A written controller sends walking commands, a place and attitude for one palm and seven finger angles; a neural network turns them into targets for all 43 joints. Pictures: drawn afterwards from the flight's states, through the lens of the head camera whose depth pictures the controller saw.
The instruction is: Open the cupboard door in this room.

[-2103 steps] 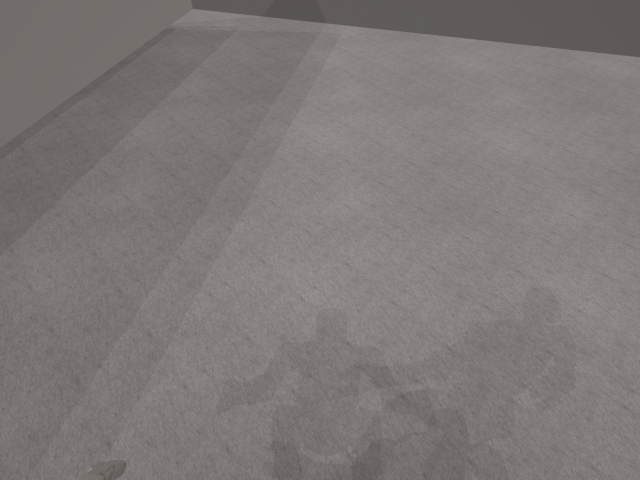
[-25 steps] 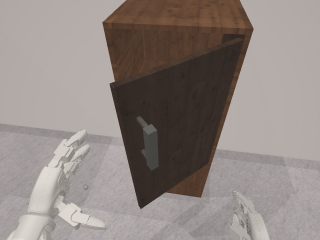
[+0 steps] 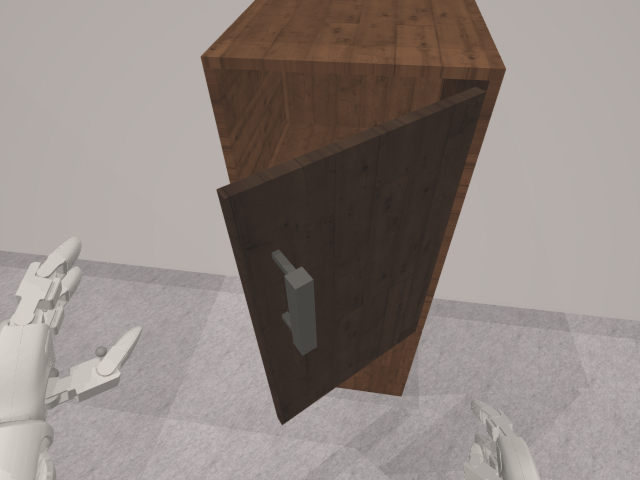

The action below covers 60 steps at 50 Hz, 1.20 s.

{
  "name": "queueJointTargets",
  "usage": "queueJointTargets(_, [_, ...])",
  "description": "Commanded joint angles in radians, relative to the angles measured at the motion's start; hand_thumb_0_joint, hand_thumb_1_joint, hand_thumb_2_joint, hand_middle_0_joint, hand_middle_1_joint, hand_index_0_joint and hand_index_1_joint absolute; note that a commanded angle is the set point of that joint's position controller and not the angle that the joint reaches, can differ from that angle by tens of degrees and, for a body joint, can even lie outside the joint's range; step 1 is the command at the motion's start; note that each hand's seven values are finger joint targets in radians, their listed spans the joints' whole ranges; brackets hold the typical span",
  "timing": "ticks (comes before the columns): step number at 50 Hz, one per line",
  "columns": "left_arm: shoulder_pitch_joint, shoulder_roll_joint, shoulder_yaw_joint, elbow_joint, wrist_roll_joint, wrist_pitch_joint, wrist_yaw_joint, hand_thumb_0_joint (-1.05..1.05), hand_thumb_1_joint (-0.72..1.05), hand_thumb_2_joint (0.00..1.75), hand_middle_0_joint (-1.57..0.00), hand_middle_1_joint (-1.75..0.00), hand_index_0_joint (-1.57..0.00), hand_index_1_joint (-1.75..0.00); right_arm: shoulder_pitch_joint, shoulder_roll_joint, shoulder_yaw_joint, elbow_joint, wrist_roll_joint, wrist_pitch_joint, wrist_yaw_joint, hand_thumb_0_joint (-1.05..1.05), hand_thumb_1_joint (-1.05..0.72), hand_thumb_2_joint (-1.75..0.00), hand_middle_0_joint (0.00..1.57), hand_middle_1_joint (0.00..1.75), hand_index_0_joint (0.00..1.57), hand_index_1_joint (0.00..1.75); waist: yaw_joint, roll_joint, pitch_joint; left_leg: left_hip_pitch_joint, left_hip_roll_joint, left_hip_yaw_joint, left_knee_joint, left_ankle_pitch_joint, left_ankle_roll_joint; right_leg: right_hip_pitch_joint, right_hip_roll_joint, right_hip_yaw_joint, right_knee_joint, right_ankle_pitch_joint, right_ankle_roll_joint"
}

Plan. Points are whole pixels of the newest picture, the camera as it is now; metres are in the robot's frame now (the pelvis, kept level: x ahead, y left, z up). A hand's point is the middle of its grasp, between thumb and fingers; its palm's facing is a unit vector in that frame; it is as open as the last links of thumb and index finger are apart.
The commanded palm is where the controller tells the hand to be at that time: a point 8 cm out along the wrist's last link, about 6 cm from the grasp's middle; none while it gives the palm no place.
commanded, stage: draw the hand back to the body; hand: left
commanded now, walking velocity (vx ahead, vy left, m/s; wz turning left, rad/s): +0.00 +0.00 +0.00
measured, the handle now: (293, 303) +0.30 +0.08 +0.08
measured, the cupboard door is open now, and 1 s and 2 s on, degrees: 43 43 43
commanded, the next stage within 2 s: step back with the hand held close in 0.52 s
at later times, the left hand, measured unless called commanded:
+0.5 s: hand (79, 348) +0.18 +0.25 +0.16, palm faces +0.46 -0.79 -0.40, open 7.5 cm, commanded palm +0.13 +0.29 +0.17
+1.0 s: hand (77, 363) +0.17 +0.25 +0.15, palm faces +0.33 -0.78 -0.52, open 7.4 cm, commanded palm +0.10 +0.30 +0.17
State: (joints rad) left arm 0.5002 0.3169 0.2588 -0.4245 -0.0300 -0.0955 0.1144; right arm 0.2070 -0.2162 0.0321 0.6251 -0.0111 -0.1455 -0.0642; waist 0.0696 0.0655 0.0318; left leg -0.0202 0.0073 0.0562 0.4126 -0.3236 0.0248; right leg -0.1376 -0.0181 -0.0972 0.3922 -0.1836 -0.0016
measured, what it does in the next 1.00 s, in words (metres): stands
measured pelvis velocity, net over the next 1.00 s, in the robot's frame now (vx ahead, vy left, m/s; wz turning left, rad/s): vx -0.05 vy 0.00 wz -0.03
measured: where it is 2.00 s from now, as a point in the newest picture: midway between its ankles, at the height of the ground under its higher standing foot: outside the picture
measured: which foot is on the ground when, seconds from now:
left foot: down 0.00-1.00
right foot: down 0.00-1.00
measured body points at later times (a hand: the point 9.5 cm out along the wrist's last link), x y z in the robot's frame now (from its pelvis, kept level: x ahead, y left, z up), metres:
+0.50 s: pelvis -0.01 -0.01 +0.00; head -0.02 -0.03 +0.45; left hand +0.15 +0.29 +0.18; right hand +0.18 -0.22 -0.08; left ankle -0.06 +0.09 -0.74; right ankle +0.02 -0.12 -0.74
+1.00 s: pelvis -0.05 +0.00 -0.01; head -0.02 -0.01 +0.44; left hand +0.14 +0.29 +0.18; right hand +0.12 -0.25 -0.09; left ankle -0.06 +0.09 -0.74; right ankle +0.02 -0.12 -0.74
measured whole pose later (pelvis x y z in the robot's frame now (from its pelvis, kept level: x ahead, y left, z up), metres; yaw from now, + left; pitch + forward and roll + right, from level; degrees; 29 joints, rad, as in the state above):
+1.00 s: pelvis -0.05 +0.00 -0.01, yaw -2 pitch +0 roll +0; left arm 0.56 0.41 0.40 -0.49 -0.03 -0.18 0.12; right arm 0.18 -0.24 -0.02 0.56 0.01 -0.04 -0.07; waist -0.01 0.01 0.04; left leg -0.21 -0.01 0.10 0.49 -0.29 0.04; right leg -0.34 -0.04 -0.05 0.46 -0.13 0.00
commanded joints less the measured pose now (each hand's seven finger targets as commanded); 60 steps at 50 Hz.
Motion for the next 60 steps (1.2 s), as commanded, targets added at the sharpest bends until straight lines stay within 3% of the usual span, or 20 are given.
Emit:
queueJointTargets(1, [-0.084, 0.173, 0.151, -0.211, -0.002, -0.071, 0.016, 0.00, 0.69, 0.81, -0.19, -0.30, -0.19, -0.30, -0.127, -0.106, -0.047, -0.154, 0.000, -0.052, -0.003, 0.00, -0.90, -0.90, 0.20, 0.30, 0.20, 0.30, 0.009, 0.009, -0.089, -0.118, 0.029, -0.057, -0.070, 0.420, -0.033, 0.158, 0.004, 0.062, -0.020, 0.212, -0.024])
queueJointTargets(7, [-0.124, 0.218, 0.216, -0.178, -0.010, -0.070, 0.023, 0.00, 0.90, 0.90, -0.20, -0.30, -0.20, -0.30, -0.133, -0.113, -0.054, -0.139, 0.002, -0.046, -0.004, 0.00, -0.90, -0.90, 0.20, 0.30, 0.20, 0.30, 0.011, 0.014, -0.079, -0.106, 0.031, -0.058, -0.076, 0.436, -0.037, 0.158, 0.004, 0.063, -0.029, 0.221, -0.026])
queueJointTargets(10, [-0.112, 0.167, 0.169, -0.164, -0.013, -0.069, 0.014, 0.00, 0.90, 0.90, -0.20, -0.30, -0.20, -0.30, -0.132, -0.112, -0.054, -0.139, 0.003, -0.042, 0.004, 0.00, -0.90, -0.90, 0.20, 0.30, 0.20, 0.30, 0.005, 0.004, -0.075, -0.101, 0.033, -0.054, -0.081, 0.430, -0.033, 0.147, 0.003, 0.060, -0.035, 0.211, -0.020])
queueJointTargets(16, [-0.124, 0.192, 0.185, -0.172, -0.011, -0.072, 0.015, 0.00, 0.90, 0.90, -0.20, -0.30, -0.20, -0.30, -0.139, -0.112, -0.057, -0.142, 0.002, -0.038, 0.004, 0.00, -0.90, -0.90, 0.20, 0.30, 0.20, 0.30, 0.010, -0.011, -0.087, -0.106, 0.026, -0.053, -0.086, 0.368, -0.023, 0.154, 0.003, 0.066, -0.042, 0.186, -0.021])
queueJointTargets(18, [-0.135, 0.199, 0.190, -0.189, -0.010, -0.074, 0.018, 0.00, 0.90, 0.90, -0.20, -0.30, -0.20, -0.30, -0.141, -0.110, -0.056, -0.142, 0.002, -0.040, 0.001, 0.00, -0.90, -0.90, 0.20, 0.30, 0.20, 0.30, 0.009, 0.019, -0.086, -0.103, 0.026, -0.054, -0.088, 0.367, -0.026, 0.154, 0.003, 0.067, -0.042, 0.183, -0.023])
queueJointTargets(21, [-0.139, 0.194, 0.188, -0.184, -0.011, -0.077, 0.018, 0.00, 0.90, 0.90, -0.20, -0.30, -0.20, -0.30, -0.145, -0.106, -0.054, -0.143, 0.003, -0.044, 0.000, 0.00, -0.90, -0.90, 0.20, 0.30, 0.20, 0.30, 0.007, -0.011, -0.073, -0.114, 0.022, -0.052, -0.093, 0.303, -0.020, 0.149, 0.004, 0.069, -0.056, 0.145, -0.022])
queueJointTargets(24, [-0.138, 0.189, 0.184, -0.175, -0.010, -0.078, 0.020, 0.00, 0.90, 0.90, -0.20, -0.30, -0.20, -0.30, -0.148, -0.105, -0.051, -0.139, 0.003, -0.049, -0.001, 0.00, -0.90, -0.90, 0.20, 0.30, 0.20, 0.30, 0.008, 0.028, -0.049, -0.122, 0.022, -0.057, -0.100, 0.288, -0.022, 0.140, 0.003, 0.068, -0.057, 0.127, -0.025])
queueJointTargets(31, [-0.135, 0.185, 0.179, -0.159, -0.011, -0.083, 0.017, 0.00, 0.90, 0.90, -0.20, -0.30, -0.20, -0.30, -0.148, -0.105, -0.055, -0.135, 0.003, -0.053, -0.002, 0.00, -0.90, -0.90, 0.20, 0.30, 0.20, 0.30, 0.007, -0.012, -0.054, -0.121, 0.019, -0.050, -0.098, 0.255, -0.012, 0.141, 0.002, 0.074, -0.070, 0.109, -0.021])
queueJointTargets(32, [-0.217, 0.232, 0.209, -0.191, -0.009, -0.089, 0.024, 0.00, 0.90, 0.90, -0.20, -0.30, -0.20, -0.30, -0.155, -0.110, -0.055, -0.130, 0.006, -0.056, -0.005, 0.00, -0.90, -0.90, 0.20, 0.30, 0.20, 0.30, 0.003, 0.008, -0.062, -0.117, 0.017, -0.053, -0.096, 0.250, -0.013, 0.144, 0.001, 0.080, -0.071, 0.109, -0.024])
queueJointTargets(33, [-0.269, 0.314, 0.311, -0.203, -0.014, -0.124, 0.026, 0.00, 0.90, 0.90, -0.20, -0.30, -0.20, -0.30, -0.121, -0.122, -0.048, -0.172, 0.020, -0.033, -0.008, 0.00, -0.90, -0.90, 0.20, 0.30, 0.20, 0.30, -0.051, -0.038, 0.041, -0.192, 0.037, -0.053, -0.076, 0.141, 0.003, 0.005, -0.044, 0.176, -0.121, 0.125, -0.020])
queueJointTargets(34, [-0.161, 0.236, 0.255, -0.119, -0.009, -0.123, 0.013, 0.00, 0.90, 0.90, -0.20, -0.30, -0.20, -0.30, -0.118, -0.104, -0.049, -0.154, 0.013, -0.015, -0.009, 0.00, -0.90, -0.90, 0.20, 0.30, 0.20, 0.30, -0.053, -0.085, 0.018, -0.176, 0.033, -0.060, -0.052, 0.125, 0.009, -0.011, -0.064, 0.176, -0.134, 0.107, -0.018])
queueJointTargets(36, [-0.112, 0.209, 0.219, -0.145, -0.002, -0.130, 0.004, 0.00, 0.90, 0.90, -0.20, -0.30, -0.20, -0.30, -0.123, -0.121, -0.055, -0.173, 0.009, 0.002, -0.004, 0.00, -0.90, -0.90, 0.20, 0.30, 0.20, 0.30, -0.056, -0.085, -0.034, -0.168, 0.031, -0.051, -0.031, 0.142, 0.009, -0.018, -0.078, 0.179, -0.130, 0.109, -0.018])
queueJointTargets(38, [-0.064, 0.216, 0.229, -0.168, -0.001, -0.143, 0.010, 0.00, 0.90, 0.90, -0.20, -0.30, -0.20, -0.30, -0.122, -0.126, -0.058, -0.179, 0.006, 0.010, -0.008, 0.00, -0.90, -0.90, 0.20, 0.30, 0.20, 0.30, -0.053, -0.009, -0.100, -0.175, 0.042, -0.056, -0.040, 0.198, 0.005, 0.023, -0.081, 0.159, -0.069, 0.204, -0.021])
queueJointTargets(41, [-0.004, 0.240, 0.258, -0.213, 0.000, -0.145, 0.020, 0.00, 0.90, 0.90, -0.20, -0.30, -0.20, -0.30, -0.113, -0.130, -0.071, -0.202, 0.009, 0.026, -0.008, 0.00, -0.90, -0.90, 0.20, 0.30, 0.20, 0.30, -0.051, -0.048, -0.178, -0.201, 0.057, -0.064, -0.023, 0.289, 0.001, 0.070, -0.076, 0.147, 0.007, 0.332, -0.014])
queueJointTargets(42, [0.011, 0.260, 0.280, -0.226, 0.000, -0.146, 0.025, 0.00, 0.90, 0.90, -0.20, -0.30, -0.20, -0.30, -0.122, -0.128, -0.076, -0.202, 0.011, 0.030, -0.010, 0.00, -0.90, -0.90, 0.20, 0.30, 0.20, 0.30, -0.048, -0.031, -0.201, -0.207, 0.059, -0.069, -0.015, 0.326, -0.003, 0.088, -0.082, 0.143, 0.033, 0.383, -0.018])
queueJointTargets(45, [0.048, 0.265, 0.296, -0.255, 0.000, -0.145, 0.030, 0.00, 0.90, 0.90, -0.20, -0.30, -0.20, -0.30, -0.113, -0.125, -0.085, -0.223, 0.015, 0.044, -0.010, 0.00, -0.90, -0.90, 0.20, 0.30, 0.20, 0.30, -0.052, -0.055, -0.216, -0.242, 0.069, -0.074, 0.004, 0.355, -0.008, 0.074, -0.082, 0.149, 0.084, 0.429, -0.017])
queueJointTargets(49, [0.062, 0.261, 0.305, -0.259, 0.002, -0.149, 0.038, 0.00, 0.90, 0.90, -0.20, -0.30, -0.20, -0.30, -0.115, -0.125, -0.089, -0.232, 0.016, 0.050, -0.015, 0.00, -0.90, -0.90, 0.20, 0.30, 0.20, 0.30, -0.054, -0.026, -0.168, -0.324, 0.083, -0.095, -0.013, 0.269, -0.001, 0.036, -0.076, 0.151, 0.119, 0.342, -0.012])
queueJointTargets(54, [0.041, 0.249, 0.305, -0.285, 0.019, -0.165, 0.046, 0.00, 0.90, 0.90, -0.20, -0.30, -0.20, -0.30, -0.105, -0.135, -0.093, -0.244, 0.014, 0.037, -0.020, 0.00, -0.90, -0.90, 0.20, 0.30, 0.20, 0.30, -0.053, 0.014, -0.122, -0.499, 0.125, -0.132, -0.076, 0.038, 0.042, 0.070, -0.047, 0.145, 0.216, 0.206, 0.007])
queueJointTargets(57, [0.001, 0.253, 0.316, -0.298, 0.034, -0.171, 0.055, 0.00, 0.90, 0.90, -0.20, -0.30, -0.20, -0.30, -0.094, -0.140, -0.095, -0.252, 0.007, 0.028, -0.027, 0.00, -0.90, -0.90, 0.20, 0.30, 0.20, 0.30, -0.054, 0.008, -0.089, -0.627, 0.142, -0.153, -0.099, -0.133, 0.065, 0.108, -0.037, 0.146, 0.280, 0.164, 0.012])
queueJointTargets(60, [-0.029, 0.240, 0.304, -0.290, 0.041, -0.181, 0.059, 0.00, 0.90, 0.90, -0.20, -0.30, -0.20, -0.30, -0.068, -0.138, -0.095, -0.249, 0.006, 0.015, -0.026, 0.00, -0.90, -0.90, 0.20, 0.30, 0.20, 0.30, -0.069, -0.036, -0.068, -0.663, 0.120, -0.138, -0.044, -0.251, 0.069, 0.069, -0.064, 0.192, 0.261, 0.115, 0.001])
